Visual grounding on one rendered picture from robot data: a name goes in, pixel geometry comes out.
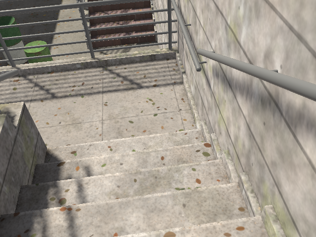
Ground stairs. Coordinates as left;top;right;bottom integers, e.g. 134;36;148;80
88;0;156;48
0;128;269;237

